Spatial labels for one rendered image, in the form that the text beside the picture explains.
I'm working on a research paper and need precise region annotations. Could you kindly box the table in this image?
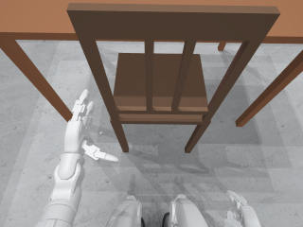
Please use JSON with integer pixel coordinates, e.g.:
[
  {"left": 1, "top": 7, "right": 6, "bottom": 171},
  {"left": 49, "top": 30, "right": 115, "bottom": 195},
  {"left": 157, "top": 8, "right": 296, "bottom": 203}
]
[{"left": 0, "top": 0, "right": 303, "bottom": 127}]

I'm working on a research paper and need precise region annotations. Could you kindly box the right robot thigh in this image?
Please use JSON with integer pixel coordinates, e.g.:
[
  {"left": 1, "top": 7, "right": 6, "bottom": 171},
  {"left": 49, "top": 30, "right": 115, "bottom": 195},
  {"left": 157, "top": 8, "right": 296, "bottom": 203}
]
[{"left": 169, "top": 198, "right": 208, "bottom": 227}]

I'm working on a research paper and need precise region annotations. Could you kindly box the left robot forearm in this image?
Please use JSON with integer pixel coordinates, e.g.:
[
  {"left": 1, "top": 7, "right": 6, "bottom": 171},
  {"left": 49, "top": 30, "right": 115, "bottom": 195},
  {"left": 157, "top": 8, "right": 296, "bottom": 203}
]
[{"left": 34, "top": 152, "right": 85, "bottom": 227}]

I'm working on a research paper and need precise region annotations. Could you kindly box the right robot hand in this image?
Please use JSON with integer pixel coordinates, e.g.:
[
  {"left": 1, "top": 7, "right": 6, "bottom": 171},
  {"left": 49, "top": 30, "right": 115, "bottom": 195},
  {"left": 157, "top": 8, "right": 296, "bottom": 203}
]
[{"left": 224, "top": 190, "right": 261, "bottom": 227}]

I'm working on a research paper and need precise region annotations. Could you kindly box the right robot shin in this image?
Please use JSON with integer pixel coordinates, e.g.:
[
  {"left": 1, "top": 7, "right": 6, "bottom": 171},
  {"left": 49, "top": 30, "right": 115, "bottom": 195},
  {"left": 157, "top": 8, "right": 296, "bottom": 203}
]
[{"left": 168, "top": 195, "right": 186, "bottom": 227}]

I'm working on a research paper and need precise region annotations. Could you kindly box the left robot hand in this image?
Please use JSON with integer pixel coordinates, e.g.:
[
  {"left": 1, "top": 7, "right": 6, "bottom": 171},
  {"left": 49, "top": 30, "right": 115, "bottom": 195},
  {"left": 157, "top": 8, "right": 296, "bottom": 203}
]
[{"left": 63, "top": 89, "right": 119, "bottom": 164}]

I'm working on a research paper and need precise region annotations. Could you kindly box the chair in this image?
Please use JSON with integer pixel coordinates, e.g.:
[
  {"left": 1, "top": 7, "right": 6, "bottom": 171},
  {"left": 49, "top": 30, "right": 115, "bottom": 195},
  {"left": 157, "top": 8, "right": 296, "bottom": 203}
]
[{"left": 66, "top": 3, "right": 281, "bottom": 153}]

